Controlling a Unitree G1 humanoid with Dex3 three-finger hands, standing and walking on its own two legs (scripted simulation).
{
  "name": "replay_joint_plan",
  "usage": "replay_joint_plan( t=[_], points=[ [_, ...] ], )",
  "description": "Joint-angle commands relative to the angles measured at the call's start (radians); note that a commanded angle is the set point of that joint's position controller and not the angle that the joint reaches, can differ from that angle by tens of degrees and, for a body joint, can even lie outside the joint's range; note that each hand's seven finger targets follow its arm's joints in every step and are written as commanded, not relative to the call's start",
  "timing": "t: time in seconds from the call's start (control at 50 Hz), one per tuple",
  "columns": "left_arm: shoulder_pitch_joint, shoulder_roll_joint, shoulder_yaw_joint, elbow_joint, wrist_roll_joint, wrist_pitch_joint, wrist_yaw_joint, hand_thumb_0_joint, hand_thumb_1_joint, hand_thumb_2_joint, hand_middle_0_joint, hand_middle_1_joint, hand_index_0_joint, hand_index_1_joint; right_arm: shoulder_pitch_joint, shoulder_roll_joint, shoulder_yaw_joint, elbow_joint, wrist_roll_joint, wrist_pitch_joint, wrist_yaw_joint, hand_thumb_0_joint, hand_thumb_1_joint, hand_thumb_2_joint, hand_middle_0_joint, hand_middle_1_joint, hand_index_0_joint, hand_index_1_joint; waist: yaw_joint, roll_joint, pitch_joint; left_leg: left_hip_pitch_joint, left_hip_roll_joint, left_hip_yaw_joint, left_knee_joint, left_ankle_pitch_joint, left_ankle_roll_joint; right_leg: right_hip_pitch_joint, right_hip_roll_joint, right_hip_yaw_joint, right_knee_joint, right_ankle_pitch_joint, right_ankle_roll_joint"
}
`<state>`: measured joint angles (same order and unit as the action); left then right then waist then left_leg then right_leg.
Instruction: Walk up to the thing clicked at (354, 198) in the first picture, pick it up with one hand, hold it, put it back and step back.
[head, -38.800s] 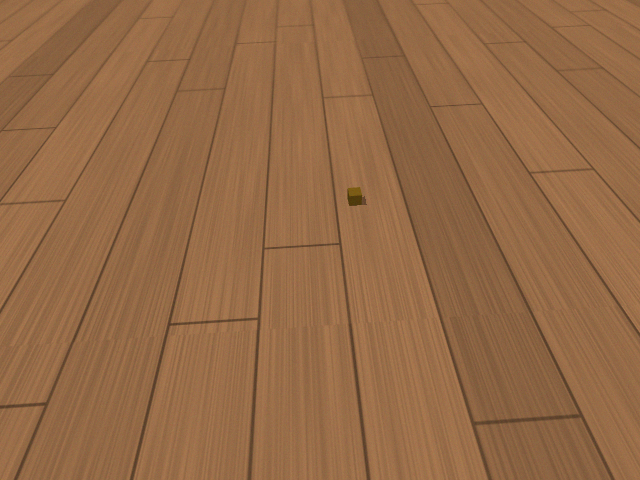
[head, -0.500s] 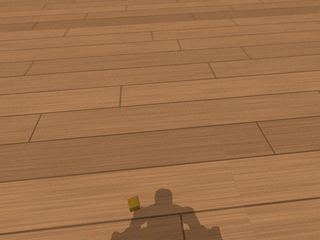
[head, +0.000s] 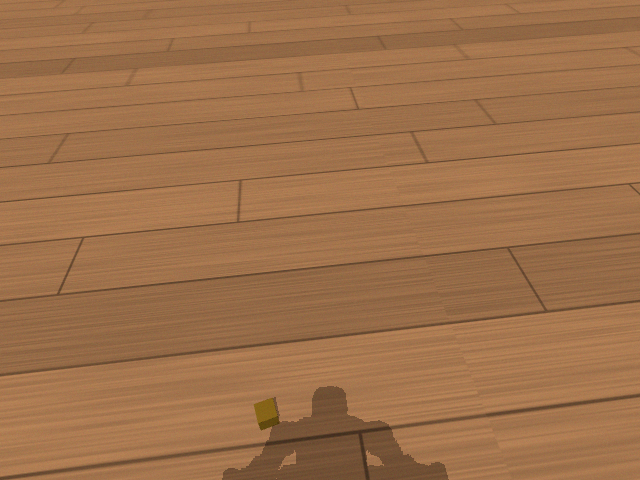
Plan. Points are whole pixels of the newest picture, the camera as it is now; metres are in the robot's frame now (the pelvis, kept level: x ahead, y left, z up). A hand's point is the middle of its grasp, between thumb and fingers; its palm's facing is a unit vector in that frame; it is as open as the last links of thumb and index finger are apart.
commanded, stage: stand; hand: left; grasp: from above
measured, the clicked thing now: (266, 413) +0.50 +0.23 -0.75
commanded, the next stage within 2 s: step back in 1.50 s
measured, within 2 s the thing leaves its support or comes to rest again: neither
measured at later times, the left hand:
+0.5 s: hand out of the picture +0.08 +0.23 -0.16, palm faces +0.02 -0.94 -0.33, open 7.4 cm
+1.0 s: hand out of the picture +0.10 +0.23 -0.15, palm faces +0.01 -0.94 -0.34, open 7.4 cm
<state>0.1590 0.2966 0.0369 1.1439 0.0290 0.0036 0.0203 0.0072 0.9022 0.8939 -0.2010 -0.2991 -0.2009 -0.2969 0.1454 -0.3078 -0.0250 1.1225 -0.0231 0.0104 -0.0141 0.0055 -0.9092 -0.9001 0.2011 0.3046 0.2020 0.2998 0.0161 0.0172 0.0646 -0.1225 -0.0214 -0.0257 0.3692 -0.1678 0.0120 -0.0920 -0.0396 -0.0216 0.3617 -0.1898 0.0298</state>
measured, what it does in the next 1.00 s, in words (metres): stands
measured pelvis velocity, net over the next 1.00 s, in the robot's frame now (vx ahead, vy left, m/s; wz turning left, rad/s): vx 0.02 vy -0.02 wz -0.01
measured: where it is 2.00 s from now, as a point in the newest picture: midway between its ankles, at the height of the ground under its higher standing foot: outside the picture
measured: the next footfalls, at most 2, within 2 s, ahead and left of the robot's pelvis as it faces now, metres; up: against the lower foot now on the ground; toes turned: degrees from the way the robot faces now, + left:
none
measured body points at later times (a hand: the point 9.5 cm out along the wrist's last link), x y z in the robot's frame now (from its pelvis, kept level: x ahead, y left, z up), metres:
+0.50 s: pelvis +0.02 -0.01 +0.00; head +0.03 -0.02 +0.45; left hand +0.08 +0.28 -0.13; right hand +0.09 -0.30 -0.14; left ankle +0.03 +0.11 -0.75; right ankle +0.01 -0.14 -0.75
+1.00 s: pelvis +0.02 -0.02 +0.00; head +0.03 -0.02 +0.45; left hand +0.10 +0.28 -0.13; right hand +0.10 -0.31 -0.14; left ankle +0.03 +0.11 -0.75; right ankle +0.01 -0.14 -0.75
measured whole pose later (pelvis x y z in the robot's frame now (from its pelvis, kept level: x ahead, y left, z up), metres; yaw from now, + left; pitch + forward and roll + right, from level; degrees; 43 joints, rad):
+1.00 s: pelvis +0.02 -0.02 +0.00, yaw -1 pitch -3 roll +0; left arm 0.09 0.31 0.04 1.14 0.02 0.00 0.01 0.01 0.90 0.89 -0.20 -0.30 -0.20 -0.30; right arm 0.10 -0.34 0.00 1.13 -0.02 0.00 -0.01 0.01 -0.91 -0.90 0.20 0.30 0.20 0.30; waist 0.01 0.02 0.06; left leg -0.09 0.00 -0.03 0.32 -0.18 -0.01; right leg -0.06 -0.01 -0.02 0.32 -0.20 0.01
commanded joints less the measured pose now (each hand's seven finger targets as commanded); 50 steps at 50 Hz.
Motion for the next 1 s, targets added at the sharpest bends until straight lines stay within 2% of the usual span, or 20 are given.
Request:
replay_joint_plan(
  t=[0.0,0.1,0.18,0.2,0.24,0.32,0.4,0.42,0.44,0.48,0.56,0.58,0.68,0.7,0.8,0.86,0.9,0.98],
  points=[
    [-0.019,0.197,0.029,-0.036,0.001,-0.018,0.011,0.0,0.9,0.9,-0.2,-0.3,-0.2,-0.301,-0.049,-0.188,-0.034,-0.056,0.0,-0.027,-0.009,0.0,-0.9,-0.9,0.2,0.3,0.2,0.3,-0.002,-0.006,0.01,-0.071,0.114,-0.125,-0.113,-0.125,0.016,-0.033,-0.069,0.074,-0.081,-0.061,-0.034],
    [-0.041,0.209,0.032,-0.038,-0.002,-0.023,0.011,0.0,0.9,0.9,-0.2,-0.3,-0.2,-0.301,-0.055,-0.196,-0.031,-0.056,0.002,-0.03,-0.009,0.0,-0.9,-0.9,0.2,0.3,0.2,0.3,-0.008,-0.024,-0.033,-0.026,0.115,-0.11,-0.087,-0.025,0.018,-0.023,-0.082,0.088,-0.092,-0.008,-0.037],
    [-0.046,0.207,0.029,-0.035,-0.006,-0.024,0.01,0.0,0.9,0.9,-0.2,-0.3,-0.2,-0.301,-0.046,-0.197,-0.025,-0.045,0.003,-0.03,-0.009,0.0,-0.9,-0.9,0.2,0.3,0.2,0.3,-0.009,-0.026,-0.025,-0.018,0.117,-0.107,-0.086,0.01,0.016,-0.021,-0.08,0.084,-0.095,0.011,-0.036],
    [-0.051,0.209,0.031,-0.037,-0.006,-0.026,0.01,0.0,0.9,0.9,-0.2,-0.3,-0.2,-0.301,-0.049,-0.202,-0.027,-0.047,0.003,-0.032,-0.01,0.0,-0.9,-0.9,0.2,0.3,0.2,0.3,-0.012,-0.023,-0.052,0.005,0.123,-0.099,-0.072,0.053,0.021,-0.009,-0.089,0.092,-0.094,0.065,-0.039],
    [-0.054,0.205,0.031,-0.034,-0.01,-0.024,0.009,0.0,0.9,0.9,-0.2,-0.3,-0.2,-0.301,-0.043,-0.192,-0.02,-0.042,0.003,-0.03,-0.011,0.0,-0.9,-0.9,0.2,0.3,0.2,0.3,-0.011,-0.019,-0.047,-0.003,0.122,-0.096,-0.077,0.057,0.018,-0.001,-0.086,0.088,-0.089,0.075,-0.038],
    [-0.057,0.205,0.033,-0.034,-0.012,-0.023,0.008,0.0,0.9,0.9,-0.2,-0.3,-0.2,-0.301,-0.048,-0.2,-0.017,-0.04,0.004,-0.035,-0.014,0.0,-0.9,-0.9,0.2,0.3,0.2,0.3,-0.008,-0.008,-0.063,0.01,0.129,-0.09,-0.073,0.13,0.018,0.021,-0.088,0.085,-0.079,0.137,-0.04],
    [-0.071,0.208,0.032,-0.035,-0.013,-0.023,0.007,0.0,0.9,0.9,-0.2,-0.3,-0.2,-0.301,-0.045,-0.201,-0.015,-0.037,0.005,-0.035,-0.014,0.0,-0.9,-0.9,0.2,0.3,0.2,0.3,-0.011,-0.026,-0.062,0.019,0.131,-0.089,-0.076,0.168,0.01,0.02,-0.084,0.081,-0.085,0.136,-0.034],
    [-0.07,0.21,0.033,-0.038,-0.012,-0.024,0.007,0.0,0.9,0.9,-0.2,-0.3,-0.2,-0.301,-0.05,-0.216,-0.02,-0.039,0.005,-0.036,-0.016,0.0,-0.9,-0.9,0.2,0.3,0.2,0.3,-0.01,-0.016,-0.076,0.03,0.135,-0.088,-0.068,0.18,0.014,0.029,-0.089,0.084,-0.083,0.162,-0.036],
    [-0.073,0.205,0.032,-0.035,-0.013,-0.024,0.007,0.0,0.9,0.9,-0.2,-0.3,-0.2,-0.301,-0.055,-0.205,-0.016,-0.038,0.006,-0.036,-0.015,0.0,-0.9,-0.9,0.2,0.3,0.2,0.3,-0.009,-0.019,-0.081,0.029,0.136,-0.089,-0.065,0.196,0.014,0.039,-0.089,0.081,-0.08,0.178,-0.035],
    [-0.078,0.208,0.034,-0.035,-0.013,-0.023,0.007,0.0,0.9,0.9,-0.2,-0.3,-0.2,-0.301,-0.054,-0.204,-0.015,-0.038,0.006,-0.035,-0.017,0.0,-0.9,-0.9,0.2,0.3,0.2,0.3,-0.012,-0.022,-0.074,0.021,0.133,-0.084,-0.07,0.184,0.013,0.04,-0.089,0.081,-0.083,0.18,-0.034],
    [-0.092,0.212,0.035,-0.044,-0.012,-0.025,0.006,0.0,0.9,0.9,-0.2,-0.3,-0.2,-0.301,-0.066,-0.212,-0.017,-0.043,0.006,-0.036,-0.014,0.0,-0.9,-0.9,0.2,0.3,0.2,0.3,-0.009,-0.021,-0.079,0.034,0.139,-0.086,-0.069,0.223,0.01,0.035,-0.087,0.072,-0.08,0.195,-0.034],
    [-0.091,0.208,0.034,-0.041,-0.013,-0.025,0.007,0.0,0.9,0.9,-0.2,-0.3,-0.2,-0.301,-0.066,-0.214,-0.018,-0.04,0.005,-0.035,-0.015,0.0,-0.9,-0.9,0.2,0.3,0.2,0.3,-0.01,-0.022,-0.075,0.029,0.137,-0.086,-0.069,0.195,0.011,0.037,-0.087,0.077,-0.089,0.177,-0.031],
    [-0.103,0.22,0.036,-0.051,-0.014,-0.027,0.006,0.0,0.9,0.9,-0.2,-0.3,-0.2,-0.301,-0.073,-0.217,-0.02,-0.045,0.005,-0.038,-0.013,0.0,-0.9,-0.9,0.2,0.3,0.2,0.3,-0.01,-0.015,-0.094,0.038,0.142,-0.084,-0.068,0.225,0.007,0.052,-0.094,0.077,-0.083,0.211,-0.038],
    [-0.103,0.216,0.032,-0.049,-0.014,-0.027,0.004,0.0,0.9,0.9,-0.2,-0.3,-0.2,-0.301,-0.078,-0.215,-0.018,-0.044,0.008,-0.037,-0.012,0.0,-0.9,-0.9,0.2,0.3,0.2,0.3,-0.01,-0.016,-0.078,0.034,0.139,-0.086,-0.076,0.203,0.004,0.038,-0.087,0.075,-0.089,0.178,-0.034],
    [-0.107,0.222,0.033,-0.059,-0.014,-0.028,0.002,0.0,0.9,0.9,-0.2,-0.3,-0.2,-0.301,-0.079,-0.222,-0.018,-0.046,0.007,-0.04,-0.012,0.0,-0.9,-0.9,0.2,0.3,0.2,0.3,-0.012,-0.013,-0.096,0.036,0.144,-0.079,-0.073,0.21,0.007,0.055,-0.092,0.08,-0.088,0.204,-0.037],
    [-0.107,0.223,0.032,-0.058,-0.012,-0.027,0.002,0.0,0.9,0.9,-0.2,-0.3,-0.2,-0.301,-0.085,-0.221,-0.019,-0.045,0.006,-0.039,-0.011,0.0,-0.9,-0.9,0.2,0.3,0.2,0.3,-0.01,-0.014,-0.09,0.04,0.145,-0.081,-0.079,0.195,0.006,0.042,-0.09,0.074,-0.084,0.178,-0.039],
    [-0.108,0.225,0.032,-0.057,-0.014,-0.026,0.001,0.0,0.9,0.9,-0.2,-0.3,-0.2,-0.301,-0.08,-0.222,-0.018,-0.043,0.007,-0.038,-0.009,0.0,-0.9,-0.9,0.2,0.3,0.2,0.3,-0.014,-0.016,-0.069,0.025,0.14,-0.08,-0.091,0.151,0.005,0.03,-0.087,0.079,-0.095,0.143,-0.038],
    [-0.109,0.235,0.032,-0.061,-0.014,-0.027,-0.001,0.0,0.9,0.9,-0.2,-0.3,-0.2,-0.3,-0.086,-0.221,-0.018,-0.044,0.005,-0.039,-0.007,0.0,-0.9,-0.9,0.2,0.3,0.2,0.3,-0.011,-0.022,-0.076,0.033,0.145,-0.081,-0.092,0.141,0.007,0.025,-0.091,0.085,-0.093,0.127,-0.044]
  ],
)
